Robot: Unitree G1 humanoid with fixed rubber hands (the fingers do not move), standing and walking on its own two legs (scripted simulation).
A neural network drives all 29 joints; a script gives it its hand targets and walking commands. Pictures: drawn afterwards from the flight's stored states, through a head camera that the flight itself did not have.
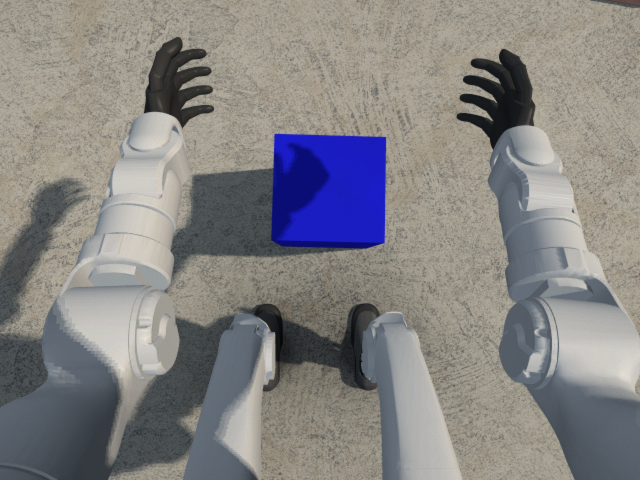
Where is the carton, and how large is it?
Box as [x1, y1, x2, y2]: [271, 134, 385, 247]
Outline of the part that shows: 274,134 271,233 272,240 283,246 369,247 384,242 385,137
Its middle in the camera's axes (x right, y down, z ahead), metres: +0.01 -0.09 +0.85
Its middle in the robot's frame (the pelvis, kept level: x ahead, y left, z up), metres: +0.48 -0.02 -0.50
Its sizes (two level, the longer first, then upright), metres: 0.210 0.200 0.250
